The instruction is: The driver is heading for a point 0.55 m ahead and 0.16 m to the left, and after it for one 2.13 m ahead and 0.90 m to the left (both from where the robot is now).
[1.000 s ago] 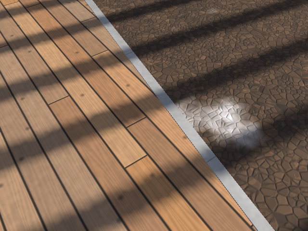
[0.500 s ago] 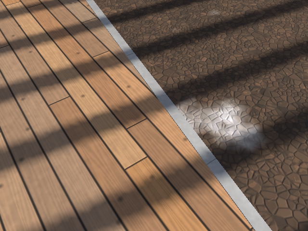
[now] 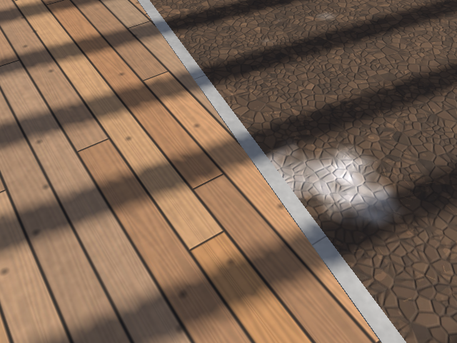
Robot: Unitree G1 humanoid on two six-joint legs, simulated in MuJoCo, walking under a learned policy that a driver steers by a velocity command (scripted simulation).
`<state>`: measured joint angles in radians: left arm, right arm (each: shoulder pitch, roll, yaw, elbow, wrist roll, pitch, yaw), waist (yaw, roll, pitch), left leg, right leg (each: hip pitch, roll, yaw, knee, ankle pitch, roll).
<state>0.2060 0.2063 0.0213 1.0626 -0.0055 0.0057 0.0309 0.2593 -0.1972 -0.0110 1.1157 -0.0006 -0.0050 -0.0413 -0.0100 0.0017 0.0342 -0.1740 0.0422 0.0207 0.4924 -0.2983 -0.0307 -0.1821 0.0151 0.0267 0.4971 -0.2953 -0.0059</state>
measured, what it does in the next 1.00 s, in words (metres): walks ahead: right foot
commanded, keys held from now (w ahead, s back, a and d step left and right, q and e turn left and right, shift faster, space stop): no key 0.20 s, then w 0.70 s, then w+q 0.10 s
